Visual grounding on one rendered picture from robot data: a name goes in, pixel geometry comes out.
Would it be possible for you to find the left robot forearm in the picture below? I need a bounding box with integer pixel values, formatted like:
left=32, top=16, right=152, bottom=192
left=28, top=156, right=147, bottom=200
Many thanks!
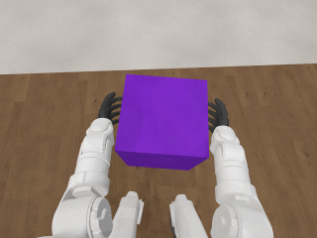
left=52, top=118, right=115, bottom=233

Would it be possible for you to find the right robot thigh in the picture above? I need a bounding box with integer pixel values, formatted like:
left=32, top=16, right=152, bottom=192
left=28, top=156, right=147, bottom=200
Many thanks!
left=169, top=198, right=208, bottom=238

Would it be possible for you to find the robot right hand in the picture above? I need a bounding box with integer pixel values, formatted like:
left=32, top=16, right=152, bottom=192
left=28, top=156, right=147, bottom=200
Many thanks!
left=208, top=98, right=229, bottom=134

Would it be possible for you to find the right robot shin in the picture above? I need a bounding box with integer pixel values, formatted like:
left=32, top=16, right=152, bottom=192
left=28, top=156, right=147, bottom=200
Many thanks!
left=174, top=194, right=193, bottom=238

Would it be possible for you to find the carton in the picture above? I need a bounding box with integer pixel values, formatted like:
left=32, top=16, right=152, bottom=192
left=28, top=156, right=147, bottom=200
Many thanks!
left=114, top=74, right=209, bottom=171

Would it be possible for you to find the right robot upper arm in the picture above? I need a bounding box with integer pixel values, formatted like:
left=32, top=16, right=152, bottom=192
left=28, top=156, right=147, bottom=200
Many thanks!
left=210, top=203, right=273, bottom=238

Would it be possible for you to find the robot left hand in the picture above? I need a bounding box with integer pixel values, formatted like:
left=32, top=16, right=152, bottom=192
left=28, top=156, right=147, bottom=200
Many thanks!
left=97, top=91, right=123, bottom=125

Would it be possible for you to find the right robot forearm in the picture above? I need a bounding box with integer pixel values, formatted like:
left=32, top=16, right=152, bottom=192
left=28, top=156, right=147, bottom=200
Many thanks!
left=209, top=125, right=273, bottom=235

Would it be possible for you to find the left robot upper arm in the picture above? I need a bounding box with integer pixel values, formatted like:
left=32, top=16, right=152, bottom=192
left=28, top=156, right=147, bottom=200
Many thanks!
left=38, top=195, right=113, bottom=238

